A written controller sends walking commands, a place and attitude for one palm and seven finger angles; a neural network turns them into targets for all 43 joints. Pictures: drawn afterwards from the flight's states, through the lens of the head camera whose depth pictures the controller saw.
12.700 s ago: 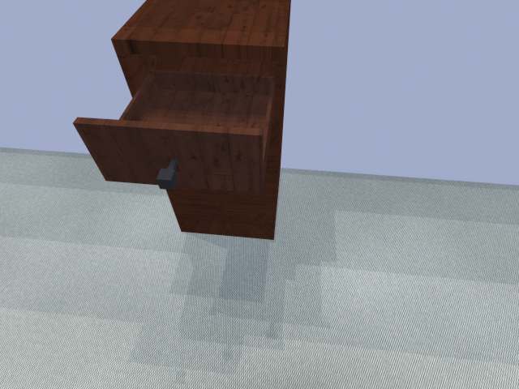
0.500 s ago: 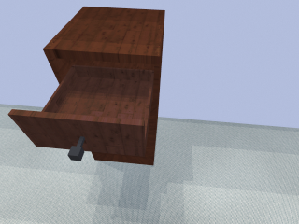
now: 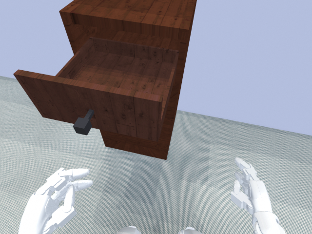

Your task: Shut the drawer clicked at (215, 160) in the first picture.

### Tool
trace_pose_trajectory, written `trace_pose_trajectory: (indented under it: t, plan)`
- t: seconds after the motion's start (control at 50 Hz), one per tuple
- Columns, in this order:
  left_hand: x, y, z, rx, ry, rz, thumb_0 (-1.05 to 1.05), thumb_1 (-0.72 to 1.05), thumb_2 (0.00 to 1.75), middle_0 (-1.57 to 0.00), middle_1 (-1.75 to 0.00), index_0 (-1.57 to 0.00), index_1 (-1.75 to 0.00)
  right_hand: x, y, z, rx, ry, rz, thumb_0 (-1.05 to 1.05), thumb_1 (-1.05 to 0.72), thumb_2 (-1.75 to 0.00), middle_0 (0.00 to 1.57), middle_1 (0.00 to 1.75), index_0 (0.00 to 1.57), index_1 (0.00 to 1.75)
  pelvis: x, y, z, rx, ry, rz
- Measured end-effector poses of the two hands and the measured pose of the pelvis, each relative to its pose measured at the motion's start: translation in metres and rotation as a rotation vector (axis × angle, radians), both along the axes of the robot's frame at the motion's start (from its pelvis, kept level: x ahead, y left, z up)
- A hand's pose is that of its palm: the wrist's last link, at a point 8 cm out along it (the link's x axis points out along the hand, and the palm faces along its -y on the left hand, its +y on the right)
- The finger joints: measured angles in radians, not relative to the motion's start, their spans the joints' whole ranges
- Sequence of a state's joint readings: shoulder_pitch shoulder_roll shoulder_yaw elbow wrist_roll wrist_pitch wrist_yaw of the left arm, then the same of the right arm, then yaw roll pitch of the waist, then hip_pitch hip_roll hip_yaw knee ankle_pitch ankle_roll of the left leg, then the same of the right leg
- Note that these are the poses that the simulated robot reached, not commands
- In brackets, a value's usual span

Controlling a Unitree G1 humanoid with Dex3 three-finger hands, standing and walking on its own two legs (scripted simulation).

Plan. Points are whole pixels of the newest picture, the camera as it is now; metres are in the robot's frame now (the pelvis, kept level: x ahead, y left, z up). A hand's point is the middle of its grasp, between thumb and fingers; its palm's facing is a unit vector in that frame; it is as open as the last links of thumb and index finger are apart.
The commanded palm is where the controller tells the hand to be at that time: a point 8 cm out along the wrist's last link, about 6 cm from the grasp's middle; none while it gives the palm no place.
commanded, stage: raise the hand and make a fist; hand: left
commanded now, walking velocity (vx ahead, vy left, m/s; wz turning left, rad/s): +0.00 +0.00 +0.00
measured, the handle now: (85, 121) +0.37 +0.24 +0.06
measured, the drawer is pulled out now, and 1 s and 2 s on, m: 0.29 0.29 0.29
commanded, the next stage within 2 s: bring the fist close to the handle in 1.34 s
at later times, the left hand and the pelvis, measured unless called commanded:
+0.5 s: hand (64, 180) +0.20 +0.21 +0.10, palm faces -0.05 -1.00 -0.07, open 3.2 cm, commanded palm +0.16 +0.27 +0.12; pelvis +0.01 +0.02 +0.03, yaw -1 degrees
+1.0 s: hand (47, 162) +0.20 +0.23 +0.16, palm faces -0.04 -0.99 -0.10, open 3.2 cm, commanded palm +0.16 +0.27 +0.17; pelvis +0.03 +0.04 +0.05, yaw +0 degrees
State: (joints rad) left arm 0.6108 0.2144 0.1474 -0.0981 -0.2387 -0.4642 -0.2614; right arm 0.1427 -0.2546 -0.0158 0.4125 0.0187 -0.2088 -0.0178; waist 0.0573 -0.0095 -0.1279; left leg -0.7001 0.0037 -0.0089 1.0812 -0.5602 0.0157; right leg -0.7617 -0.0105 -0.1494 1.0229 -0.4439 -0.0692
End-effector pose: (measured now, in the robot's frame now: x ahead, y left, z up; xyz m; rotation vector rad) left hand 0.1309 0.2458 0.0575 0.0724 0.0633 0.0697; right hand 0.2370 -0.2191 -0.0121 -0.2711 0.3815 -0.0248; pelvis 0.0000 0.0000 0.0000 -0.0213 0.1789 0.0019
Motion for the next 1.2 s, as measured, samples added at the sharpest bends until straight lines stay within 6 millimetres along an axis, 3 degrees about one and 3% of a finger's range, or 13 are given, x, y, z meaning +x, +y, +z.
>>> trace_pose_trajectory:
  t: [0.08, 0.16, 0.26, 0.34, 0.44, 0.52, 0.66, 0.76, 0.84, 0.94, 1.02, 1.2]
  plan:
    - [0.02, -0.004, 0.016, 0.015, -0.07, -0.108, 0.01, 0.9, 0.9, -0.66, -0.81, -0.66, -0.81, -0.025, 0.019, -0.032, 0.057, 0.107, 0.019, 0.01, -0.9, -0.9, 0.2, 0.3, 0.2, 0.3, -0.005, 0.0, 0.0, -0.015, -0.002, 0.015]
    - [0.046, -0.007, 0.02, -0.008, -0.007, -0.189, 0.01, 0.9, 0.9, -0.74, -0.9, -0.75, -0.89, -0.06, 0.023, -0.048, 0.111, 0.211, -0.043, 0.01, -0.9, -0.9, 0.2, 0.3, 0.21, 0.3, -0.004, 0.002, 0.007, -0.011, -0.007, 0.007]
    - [0.06, 0.003, 0.029, -0.016, 0.042, -0.15, 0.01, 0.9, 0.9, -0.85, -1.01, -0.85, -1.0, -0.094, 0.011, -0.048, 0.113, 0.271, -0.148, 0.02, -0.9, -0.9, 0.2, 0.3, 0.21, 0.3, 0.001, 0.006, 0.019, 0.001, -0.013, -0.015]
    - [0.057, 0.013, 0.04, 0.005, 0.023, -0.119, 0.01, 0.9, 0.9, -0.92, -1.09, -0.92, -1.09, -0.104, -0.006, -0.039, 0.071, 0.272, -0.195, 0.02, -0.9, -0.9, 0.2, 0.3, 0.21, 0.3, 0.006, 0.011, 0.024, 0.003, -0.017, -0.023]
    - [0.05, 0.021, 0.045, 0.005, 0.015, -0.116, 0.01, 0.9, 0.9, -1.02, -1.2, -1.02, -1.2, -0.091, -0.018, -0.022, 0.01, 0.219, -0.2, 0.02, -0.9, -0.9, 0.2, 0.3, 0.2, 0.3, 0.011, 0.018, 0.027, -0.004, -0.027, -0.019]
    - [0.048, 0.022, 0.049, -0.003, -0.005, -0.118, 0.01, 0.9, 0.9, -1.1, -1.29, -1.1, -1.28, -0.069, -0.014, -0.007, -0.011, 0.147, -0.169, 0.02, -0.9, -0.9, 0.2, 0.3, 0.2, 0.3, 0.015, 0.024, 0.029, -0.011, -0.039, -0.013]
    - [0.056, 0.026, 0.067, 0.003, -0.045, -0.114, 0.01, 0.9, 0.9, -1.25, -1.44, -1.25, -1.44, -0.029, 0.02, 0.012, 0.034, 0.042, -0.083, 0.02, -0.9, -0.9, 0.2, 0.3, 0.2, 0.3, 0.023, 0.032, 0.035, -0.02, -0.07, -0.008]
    - [0.057, 0.03, 0.081, 0.01, -0.048, -0.116, 0.01, 0.9, 0.9, -1.33, -1.53, -1.33, -1.52, -0.013, 0.048, 0.018, 0.084, 0.016, -0.025, 0.02, -0.9, -0.9, 0.2, 0.3, 0.2, 0.3, 0.028, 0.036, 0.04, -0.021, -0.091, -0.008]
    - [0.054, 0.035, 0.09, 0.015, -0.043, -0.107, 0.01, 0.9, 0.9, -1.36, -1.57, -1.36, -1.56, -0.009, 0.062, 0.019, 0.106, 0.021, 0.007, 0.01, -0.9, -0.9, 0.2, 0.3, 0.2, 0.3, 0.03, 0.039, 0.044, -0.022, -0.107, -0.005]
    - [0.053, 0.038, 0.1, 0.021, -0.05, -0.103, 0.01, 0.9, 0.9, -1.38, -1.59, -1.38, -1.59, -0.013, 0.066, 0.016, 0.103, 0.042, 0.025, 0.01, -0.9, -0.9, 0.2, 0.3, 0.2, 0.3, 0.03, 0.04, 0.047, -0.022, -0.122, 0.0]
    - [0.055, 0.033, 0.108, 0.02, -0.068, -0.117, 0.01, 0.9, 0.9, -1.39, -1.6, -1.39, -1.59, -0.02, 0.06, 0.015, 0.095, 0.054, 0.018, 0.02, -0.9, -0.9, 0.2, 0.3, 0.21, 0.3, 0.03, 0.041, 0.049, -0.019, -0.133, 0.001]
    - [0.055, 0.023, 0.104, 0.028, -0.03, -0.12, 0.01, 0.9, 0.9, -1.4, -1.6, -1.4, -1.6, -0.035, 0.035, 0.016, 0.079, 0.065, -0.048, 0.02, -0.9, -0.9, 0.2, 0.3, 0.2, 0.3, 0.028, 0.033, 0.052, -0.009, -0.142, -0.014]
